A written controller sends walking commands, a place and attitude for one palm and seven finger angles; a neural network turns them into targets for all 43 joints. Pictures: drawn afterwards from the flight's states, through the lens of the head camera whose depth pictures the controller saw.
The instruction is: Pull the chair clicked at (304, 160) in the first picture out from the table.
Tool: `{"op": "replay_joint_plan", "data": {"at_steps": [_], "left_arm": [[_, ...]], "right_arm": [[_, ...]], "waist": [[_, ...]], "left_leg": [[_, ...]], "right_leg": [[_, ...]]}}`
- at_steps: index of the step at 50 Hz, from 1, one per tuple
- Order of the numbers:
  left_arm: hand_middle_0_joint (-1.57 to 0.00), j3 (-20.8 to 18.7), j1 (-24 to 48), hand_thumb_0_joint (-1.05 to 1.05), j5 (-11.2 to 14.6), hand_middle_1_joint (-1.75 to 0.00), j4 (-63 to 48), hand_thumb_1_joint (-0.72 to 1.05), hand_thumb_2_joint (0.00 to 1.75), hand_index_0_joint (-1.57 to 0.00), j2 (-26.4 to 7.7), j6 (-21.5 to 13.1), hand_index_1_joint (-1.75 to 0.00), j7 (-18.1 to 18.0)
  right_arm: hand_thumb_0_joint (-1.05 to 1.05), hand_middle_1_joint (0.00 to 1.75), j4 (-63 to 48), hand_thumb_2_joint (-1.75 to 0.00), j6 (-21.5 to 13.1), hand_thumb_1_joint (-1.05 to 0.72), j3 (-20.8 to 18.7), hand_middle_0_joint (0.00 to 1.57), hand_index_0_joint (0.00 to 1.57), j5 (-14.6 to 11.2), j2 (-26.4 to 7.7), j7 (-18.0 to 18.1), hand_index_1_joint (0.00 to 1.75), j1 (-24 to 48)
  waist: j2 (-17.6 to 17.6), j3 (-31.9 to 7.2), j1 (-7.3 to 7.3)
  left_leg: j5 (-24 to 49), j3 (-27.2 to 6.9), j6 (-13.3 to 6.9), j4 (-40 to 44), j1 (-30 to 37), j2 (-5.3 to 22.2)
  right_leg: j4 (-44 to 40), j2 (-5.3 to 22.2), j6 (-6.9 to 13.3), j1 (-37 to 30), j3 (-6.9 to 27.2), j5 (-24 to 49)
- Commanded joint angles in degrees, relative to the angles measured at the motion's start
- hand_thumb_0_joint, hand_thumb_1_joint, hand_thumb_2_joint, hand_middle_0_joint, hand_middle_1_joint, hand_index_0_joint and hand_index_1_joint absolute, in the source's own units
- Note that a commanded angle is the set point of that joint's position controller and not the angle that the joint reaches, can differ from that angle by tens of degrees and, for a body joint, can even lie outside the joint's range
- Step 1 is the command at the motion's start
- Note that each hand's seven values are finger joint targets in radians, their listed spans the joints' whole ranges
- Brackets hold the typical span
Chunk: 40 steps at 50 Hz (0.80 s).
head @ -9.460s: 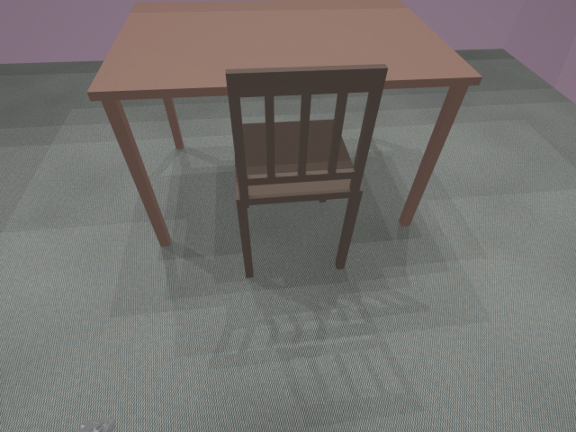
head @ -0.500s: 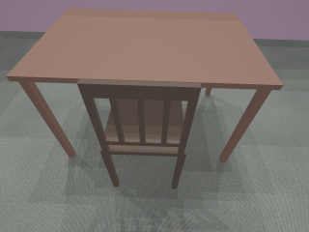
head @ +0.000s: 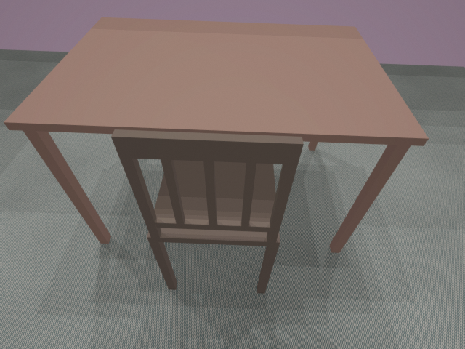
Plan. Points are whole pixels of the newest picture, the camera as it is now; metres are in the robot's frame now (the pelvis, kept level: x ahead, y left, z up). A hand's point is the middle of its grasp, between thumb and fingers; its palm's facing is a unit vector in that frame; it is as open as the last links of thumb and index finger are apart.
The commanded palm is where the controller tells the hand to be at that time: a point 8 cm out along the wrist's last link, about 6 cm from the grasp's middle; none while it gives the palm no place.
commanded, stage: look again from close up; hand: left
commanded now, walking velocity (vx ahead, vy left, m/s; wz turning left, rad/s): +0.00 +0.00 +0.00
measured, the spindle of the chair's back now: (211, 194) +0.49 +0.08 -0.10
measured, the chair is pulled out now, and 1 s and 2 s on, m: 0.00 0.00 0.00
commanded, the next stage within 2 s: shuffle to correct the standing spot in 0.14 s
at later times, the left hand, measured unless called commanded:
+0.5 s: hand out of the picture +0.00 +0.15 -0.18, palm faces -0.02 -0.99 -0.16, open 7.4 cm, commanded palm none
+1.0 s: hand out of the picture +0.08 +0.06 -0.20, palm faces +0.00 -0.99 -0.11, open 7.3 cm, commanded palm none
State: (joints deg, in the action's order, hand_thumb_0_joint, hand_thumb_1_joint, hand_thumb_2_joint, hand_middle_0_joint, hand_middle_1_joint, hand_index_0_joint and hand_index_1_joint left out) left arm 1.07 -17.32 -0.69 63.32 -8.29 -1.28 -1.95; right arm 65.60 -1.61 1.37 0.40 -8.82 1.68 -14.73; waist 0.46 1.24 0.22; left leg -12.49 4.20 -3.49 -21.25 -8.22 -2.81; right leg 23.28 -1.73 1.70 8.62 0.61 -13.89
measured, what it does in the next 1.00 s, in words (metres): walks ahead: left foot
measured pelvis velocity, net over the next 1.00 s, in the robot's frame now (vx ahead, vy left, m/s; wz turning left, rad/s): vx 0.09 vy -0.08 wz -0.05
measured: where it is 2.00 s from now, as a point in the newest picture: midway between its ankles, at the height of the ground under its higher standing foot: outside the picture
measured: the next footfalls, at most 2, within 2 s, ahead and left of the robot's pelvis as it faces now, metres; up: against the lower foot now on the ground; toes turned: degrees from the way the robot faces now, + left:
left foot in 0.92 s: +0.13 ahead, +0.03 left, +0.00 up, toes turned -1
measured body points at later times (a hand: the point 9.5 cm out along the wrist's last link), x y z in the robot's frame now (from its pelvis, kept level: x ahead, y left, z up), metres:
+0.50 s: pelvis +0.02 -0.02 -0.01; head +0.04 -0.02 +0.44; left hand +0.00 +0.20 -0.17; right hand +0.00 -0.23 -0.17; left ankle -0.01 +0.08 -0.74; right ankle -0.01 -0.10 -0.73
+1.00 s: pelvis +0.09 -0.08 -0.01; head +0.11 -0.06 +0.44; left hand +0.08 +0.11 -0.18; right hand +0.15 -0.31 -0.15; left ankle +0.09 +0.00 -0.74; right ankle +0.03 -0.15 -0.74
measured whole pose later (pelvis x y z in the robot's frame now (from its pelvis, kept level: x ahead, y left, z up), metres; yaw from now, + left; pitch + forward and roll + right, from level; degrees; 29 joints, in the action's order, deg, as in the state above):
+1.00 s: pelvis +0.09 -0.08 -0.01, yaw -3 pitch -1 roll +0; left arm 0.1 -17.7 -1.1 62.8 -7.2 -0.4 -2.4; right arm 60.9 -2.1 0.0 -0.1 -6.4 3.0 -9.5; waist 4.0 2.8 -1.3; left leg -15.5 5.3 -2.8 -28.9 -12.4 -0.8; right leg 26.8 -3.8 3.8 6.5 -1.9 -19.5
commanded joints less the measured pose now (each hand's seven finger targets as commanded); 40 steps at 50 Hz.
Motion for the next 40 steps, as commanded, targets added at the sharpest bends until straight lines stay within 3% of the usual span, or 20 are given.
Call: {"op": "replay_joint_plan", "data": {"at_steps": [1,11,16,18,20,23,25,27,28,29,30,31,32,33,34,35,37,39,40], "left_arm": [[-0.20,-0.69,-4.20,0.00,0.30,-0.30,-1.08,0.90,0.90,-0.20,-4.52,-0.69,-0.30,-0.40],[-0.20,-0.69,-5.14,0.00,0.32,-0.30,-0.63,0.90,0.90,-0.20,-4.09,-0.67,-0.30,-0.47],[-0.20,-0.94,-5.51,0.00,0.06,-0.30,-0.36,0.90,0.90,-0.20,-3.35,-0.12,-0.30,-0.02],[-0.20,-1.26,-5.26,0.00,-0.32,-0.30,-0.85,0.90,0.90,-0.20,-3.08,0.45,-0.30,0.39],[-0.20,-1.69,-4.66,0.00,-0.77,-0.30,-1.67,0.90,0.90,-0.20,-2.86,0.94,-0.30,0.79],[-0.20,-2.57,-3.21,0.00,-1.33,-0.30,-3.30,0.90,0.90,-0.20,-2.96,1.55,-0.30,1.16],[-0.20,-3.19,-1.94,0.00,-1.33,-0.30,-4.73,0.90,0.90,-0.20,-2.74,1.91,-0.30,1.40],[-0.20,-3.48,-2.76,0.00,-1.05,-0.30,-5.26,0.90,0.90,-0.20,-1.80,1.86,-0.30,1.83],[-0.20,-3.57,-3.93,0.00,-1.00,-0.30,-5.08,0.90,0.90,-0.20,-1.48,1.79,-0.30,2.00],[-0.20,-3.71,-6.61,0.00,-0.98,-0.30,-4.25,0.90,0.90,-0.20,-1.22,1.67,-0.30,2.09],[-0.20,-3.81,-8.82,0.00,-1.09,-0.30,-3.45,0.90,0.90,-0.20,-1.83,1.43,-0.30,2.06],[-0.20,-4.11,-9.39,0.00,-1.32,-0.30,-3.05,0.90,0.90,-0.20,-4.61,1.07,-0.30,1.63],[-0.20,-4.57,-10.29,0.00,-1.03,-0.30,-2.82,0.90,0.90,-0.20,-8.20,0.94,-0.30,1.16],[-0.20,-4.62,-11.73,0.00,-0.75,-0.30,-3.07,0.90,0.90,-0.20,-9.23,1.08,-0.30,0.94],[-0.20,-4.81,-10.27,0.00,-0.97,-0.30,-3.87,0.90,0.90,-0.20,-9.36,1.29,-0.30,0.67],[-0.20,-4.64,-8.11,0.00,-0.98,-0.30,-4.33,0.90,0.90,-0.20,-7.36,1.21,-0.30,0.42],[-0.20,-4.32,-5.64,0.00,-1.01,-0.30,-5.12,0.90,0.90,-0.20,-6.36,1.08,-0.30,0.03],[-0.20,-4.13,-5.64,0.00,-1.37,-0.30,-5.31,0.90,0.90,-0.20,-6.26,0.57,-0.30,-0.04],[-0.20,-3.83,-5.99,0.00,-1.20,-0.30,-4.73,0.90,0.90,-0.20,-6.02,0.16,-0.30,-0.19]], "right_arm": [[0.00,0.30,-1.02,-0.90,-0.76,-0.90,-0.78,0.20,0.20,0.07,-5.32,0.48,0.30,-3.61],[0.00,0.30,-0.60,-0.90,-0.91,-0.90,-0.78,0.20,0.20,0.03,-4.83,0.62,0.30,-3.94],[0.00,0.30,-0.06,-0.90,-0.83,-0.90,-1.22,0.20,0.20,0.33,-5.33,0.83,0.30,-4.71],[0.00,0.30,-0.20,-0.90,-0.49,-0.90,-1.83,0.20,0.20,0.49,-6.21,0.97,0.30,-4.76],[0.00,0.30,-0.47,-0.90,-0.30,-0.90,-2.71,0.20,0.20,0.68,-7.58,1.36,0.30,-5.48],[0.00,0.30,-0.79,-0.90,-0.28,-0.90,-3.39,0.20,0.20,0.92,-8.18,1.95,0.30,-7.46],[0.00,0.30,-1.53,-0.90,-0.34,-0.90,-3.75,0.20,0.20,1.27,-8.38,2.00,0.30,-7.46],[0.00,0.30,-2.40,-0.90,-0.46,-0.90,-3.95,0.20,0.20,1.40,-8.45,2.01,0.30,-5.13],[0.00,0.30,-2.87,-0.90,-0.39,-0.90,-4.12,0.20,0.20,1.47,-8.75,1.93,0.30,-3.95],[0.00,0.30,-3.18,-0.90,-0.19,-0.90,-4.19,0.20,0.20,1.46,-8.94,1.80,0.30,-2.66],[0.00,0.30,-3.32,-0.90,-0.03,-0.90,-4.25,0.20,0.20,1.26,-8.74,1.61,0.30,-2.27],[0.00,0.30,-3.69,-0.90,-0.06,-0.90,-4.12,0.20,0.20,0.82,-6.52,1.40,0.30,-3.41],[0.00,0.30,-4.46,-0.90,0.19,-0.90,-3.50,0.20,0.20,0.74,-3.43,1.07,0.30,-3.39],[0.00,0.30,-5.26,-0.90,0.58,-0.90,-3.70,0.20,0.20,0.74,-3.76,1.01,0.30,-1.68],[0.00,0.30,-5.55,-0.90,0.62,-0.90,-3.99,0.20,0.20,0.60,-3.54,0.89,0.30,-1.00],[0.00,0.30,-5.56,-0.90,0.71,-0.90,-4.11,0.20,0.20,0.78,-3.76,0.81,0.30,0.30],[0.00,0.30,-5.38,-0.90,0.69,-0.90,-4.05,0.20,0.20,0.70,-2.70,0.61,0.30,0.08],[0.00,0.30,-5.82,-0.90,0.52,-0.90,-3.58,0.20,0.20,0.72,-0.96,0.35,0.30,0.26],[0.00,0.30,-5.76,-0.90,0.33,-0.90,-2.94,0.20,0.20,0.58,-0.02,0.35,0.30,0.06]], "waist": [[0.58,1.68,-0.01],[-0.55,1.38,-0.25],[0.33,2.99,0.09],[-1.81,4.95,0.23],[-4.60,5.79,0.63],[-5.34,5.97,1.28],[-4.41,5.12,1.38],[-3.19,3.93,0.19],[-2.89,3.00,-0.58],[-2.48,1.63,-1.91],[0.06,0.80,-2.67],[8.07,0.12,-2.20],[17.53,0.56,-2.34],[15.29,-0.28,-3.81],[12.27,0.47,-3.34],[10.61,3.36,-2.73],[3.91,3.31,-1.23],[2.66,2.26,-1.07],[1.48,0.70,-1.03]], "left_leg": [[8.47,-8.00,0.94,4.03,1.06,8.72],[9.31,-7.60,0.85,4.08,2.05,8.77],[0.64,-8.99,0.12,4.97,1.36,10.27],[-6.82,-11.72,-0.96,7.65,-0.44,12.40],[-8.64,-15.84,-3.04,9.63,0.75,16.00],[0.13,-20.06,-8.12,9.28,2.94,21.84],[6.11,-19.16,-9.79,7.74,2.37,23.53],[10.20,-16.10,-8.97,5.68,0.34,22.87],[10.23,-13.33,-7.38,3.87,-2.89,21.17],[7.50,-10.50,-5.18,0.81,-5.32,18.39],[1.88,-7.23,-2.52,-3.62,-8.24,14.57],[-5.71,-1.98,0.19,-10.62,-14.22,8.72],[-16.05,3.76,2.51,-18.83,-20.13,2.87],[-24.16,2.61,2.49,-29.63,-20.10,2.65],[-24.00,0.84,2.15,-36.57,-21.91,3.42],[-20.71,-0.72,1.98,-39.81,-23.57,4.60],[-18.41,-0.35,2.35,-38.95,-21.82,5.32],[-17.35,0.89,2.92,-31.91,-18.91,4.47],[-15.53,0.55,3.35,-27.23,-16.78,4.18]], "right_leg": [[-3.81,7.20,1.26,2.67,6.58,9.68],[-3.82,7.20,1.29,2.32,6.59,10.06],[-2.00,5.38,1.16,4.61,4.63,3.08],[0.59,4.07,1.22,6.98,2.97,-1.12],[5.87,2.57,0.94,11.39,0.91,-3.77],[18.33,2.97,0.47,18.25,-0.29,-12.12],[23.19,4.62,0.43,19.94,0.57,-14.23],[20.20,5.20,0.47,16.53,0.50,-13.02],[15.73,4.96,0.36,11.39,-0.27,-10.80],[9.76,3.79,0.14,5.83,-1.73,-5.65],[2.84,3.24,0.16,0.98,-1.43,0.34],[-1.54,8.33,1.87,-4.13,6.92,4.18],[-5.73,15.72,5.77,-6.98,15.77,9.32],[-9.14,20.09,10.70,-4.60,19.77,7.94],[-9.75,19.59,13.24,-2.32,20.28,2.34],[-9.77,17.84,13.50,-0.21,18.97,4.88],[-6.96,16.48,14.17,0.25,13.12,16.55],[-4.95,14.78,13.34,-0.43,9.50,26.11],[-4.19,14.91,12.86,-1.65,9.61,30.59]]}}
